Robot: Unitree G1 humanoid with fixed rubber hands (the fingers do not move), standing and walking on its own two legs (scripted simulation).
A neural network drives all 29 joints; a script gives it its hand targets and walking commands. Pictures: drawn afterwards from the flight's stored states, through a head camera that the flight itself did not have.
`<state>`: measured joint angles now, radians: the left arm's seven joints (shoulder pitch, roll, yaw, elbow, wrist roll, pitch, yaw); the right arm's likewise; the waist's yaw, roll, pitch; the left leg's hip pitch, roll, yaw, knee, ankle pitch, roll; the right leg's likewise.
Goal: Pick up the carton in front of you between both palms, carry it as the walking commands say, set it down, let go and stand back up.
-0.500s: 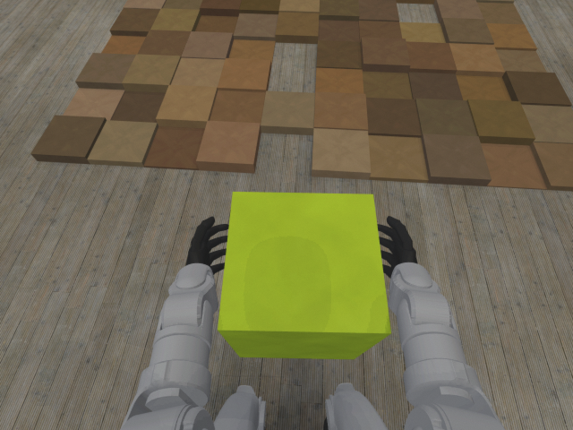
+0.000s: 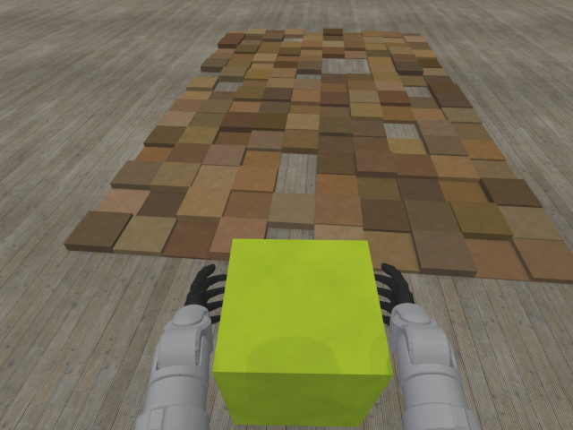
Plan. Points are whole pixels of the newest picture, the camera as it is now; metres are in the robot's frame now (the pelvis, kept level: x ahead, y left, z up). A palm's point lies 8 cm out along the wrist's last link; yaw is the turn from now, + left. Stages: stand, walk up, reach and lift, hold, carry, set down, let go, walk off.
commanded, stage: reach and lift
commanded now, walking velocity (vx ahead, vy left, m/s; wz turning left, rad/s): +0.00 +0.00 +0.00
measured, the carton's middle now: (298, 336) +0.29 +0.00 -0.04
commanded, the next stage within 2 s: hold in 0.92 s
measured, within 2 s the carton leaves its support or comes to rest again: neither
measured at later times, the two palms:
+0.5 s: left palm (197, 309) +0.30 +0.15 +0.03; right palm (402, 308) +0.30 -0.15 +0.03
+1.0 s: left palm (195, 305) +0.29 +0.15 +0.05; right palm (404, 304) +0.29 -0.15 +0.05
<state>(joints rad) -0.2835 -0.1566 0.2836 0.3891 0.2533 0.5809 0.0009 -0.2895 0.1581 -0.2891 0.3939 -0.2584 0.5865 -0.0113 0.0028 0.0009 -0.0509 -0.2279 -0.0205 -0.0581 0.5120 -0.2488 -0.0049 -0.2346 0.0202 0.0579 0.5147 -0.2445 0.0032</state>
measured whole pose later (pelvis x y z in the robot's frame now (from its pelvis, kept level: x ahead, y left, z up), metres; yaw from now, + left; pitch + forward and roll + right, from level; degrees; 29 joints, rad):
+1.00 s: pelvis +0.01 +0.00 +0.01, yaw +0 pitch -6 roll +0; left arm -0.23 -0.15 0.20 0.22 0.25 0.70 -0.01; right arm -0.23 0.15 -0.21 0.22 -0.25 0.71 0.00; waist 0.00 0.00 0.03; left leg -0.06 -0.02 -0.06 0.36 -0.20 0.00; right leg -0.06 0.02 0.06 0.36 -0.19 0.00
